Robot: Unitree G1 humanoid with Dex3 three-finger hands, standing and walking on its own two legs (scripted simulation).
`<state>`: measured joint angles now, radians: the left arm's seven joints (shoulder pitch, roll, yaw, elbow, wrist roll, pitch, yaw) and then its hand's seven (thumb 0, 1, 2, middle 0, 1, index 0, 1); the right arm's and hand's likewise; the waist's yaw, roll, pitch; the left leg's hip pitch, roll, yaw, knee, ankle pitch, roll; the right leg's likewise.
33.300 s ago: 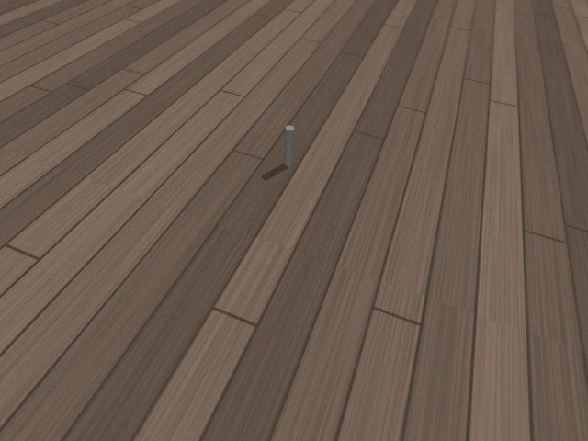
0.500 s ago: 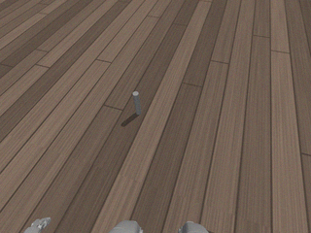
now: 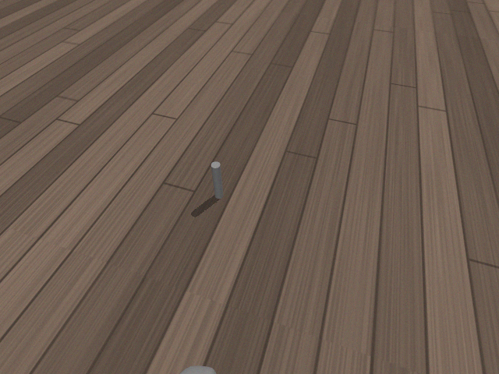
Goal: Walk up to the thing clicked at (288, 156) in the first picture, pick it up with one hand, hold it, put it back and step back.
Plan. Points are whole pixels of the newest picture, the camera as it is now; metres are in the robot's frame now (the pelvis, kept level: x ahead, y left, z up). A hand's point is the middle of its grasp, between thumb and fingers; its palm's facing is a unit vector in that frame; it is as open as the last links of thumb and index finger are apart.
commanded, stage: step back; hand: left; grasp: from the side
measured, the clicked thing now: (217, 181) +1.04 +0.21 -0.65
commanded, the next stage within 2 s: stand in 0.66 s
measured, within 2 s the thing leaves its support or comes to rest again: neither
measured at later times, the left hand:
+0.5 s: hand (95, 371) +0.14 +0.28 -0.14, palm faces -0.05 -0.93 -0.35, open 7.4 cm
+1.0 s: hand out of the picture +0.13 +0.27 -0.14, palm faces -0.08 -0.94 -0.33, open 7.4 cm
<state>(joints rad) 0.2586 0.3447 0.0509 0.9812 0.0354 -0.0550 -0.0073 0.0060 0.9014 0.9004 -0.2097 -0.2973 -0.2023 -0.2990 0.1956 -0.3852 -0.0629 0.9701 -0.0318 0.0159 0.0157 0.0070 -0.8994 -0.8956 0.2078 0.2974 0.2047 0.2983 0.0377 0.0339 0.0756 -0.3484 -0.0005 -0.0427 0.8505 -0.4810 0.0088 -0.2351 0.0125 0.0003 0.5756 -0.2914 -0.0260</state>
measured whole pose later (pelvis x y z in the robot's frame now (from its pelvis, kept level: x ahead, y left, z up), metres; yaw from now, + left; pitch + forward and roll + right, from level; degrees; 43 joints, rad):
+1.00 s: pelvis +0.03 +0.03 +0.02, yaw -3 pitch -3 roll +0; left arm 0.09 0.35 0.00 1.13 0.01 -0.02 -0.01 0.00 0.90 0.90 -0.21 -0.30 -0.20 -0.30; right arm 0.08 -0.34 -0.02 1.15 0.00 -0.01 0.01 0.01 -0.90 -0.90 0.21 0.30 0.20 0.30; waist -0.01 -0.01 0.06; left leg -0.13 0.03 0.05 0.34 -0.17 -0.01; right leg -0.09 -0.02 0.06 0.33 -0.20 0.03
